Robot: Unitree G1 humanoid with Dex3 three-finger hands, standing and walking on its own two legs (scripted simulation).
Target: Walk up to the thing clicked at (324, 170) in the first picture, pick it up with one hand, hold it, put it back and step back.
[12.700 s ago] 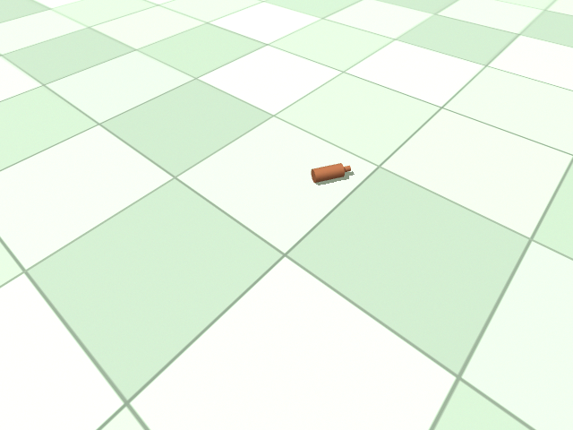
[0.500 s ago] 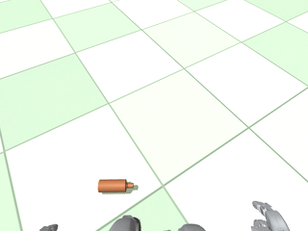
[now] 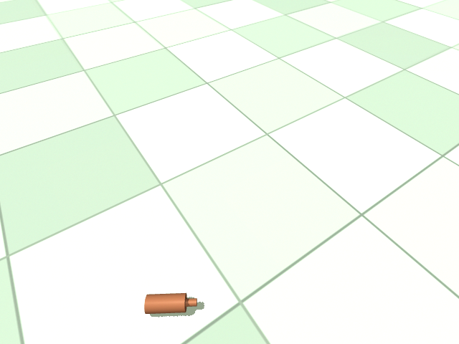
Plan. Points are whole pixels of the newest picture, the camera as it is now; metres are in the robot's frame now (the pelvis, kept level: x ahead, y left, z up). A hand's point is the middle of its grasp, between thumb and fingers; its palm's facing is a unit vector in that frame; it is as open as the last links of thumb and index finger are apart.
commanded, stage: stand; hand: left
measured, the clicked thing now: (171, 303) +0.44 +0.25 -0.74
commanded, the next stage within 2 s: none
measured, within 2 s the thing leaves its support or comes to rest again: neither
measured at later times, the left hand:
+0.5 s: hand out of the picture +0.06 +0.28 -0.15, palm faces -0.03 -0.94 -0.34, open 7.4 cm
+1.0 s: hand out of the picture +0.08 +0.27 -0.15, palm faces -0.04 -0.94 -0.34, open 7.4 cm
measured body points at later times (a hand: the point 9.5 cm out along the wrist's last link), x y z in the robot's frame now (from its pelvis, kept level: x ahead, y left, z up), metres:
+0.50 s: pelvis -0.01 +0.02 +0.01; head +0.00 +0.02 +0.46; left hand +0.06 +0.32 -0.13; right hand +0.07 -0.28 -0.13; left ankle +0.04 +0.13 -0.74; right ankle -0.01 -0.12 -0.74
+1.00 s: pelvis +0.00 +0.01 +0.01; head +0.00 +0.02 +0.46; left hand +0.08 +0.32 -0.13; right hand +0.07 -0.29 -0.12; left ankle +0.04 +0.13 -0.74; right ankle -0.01 -0.12 -0.74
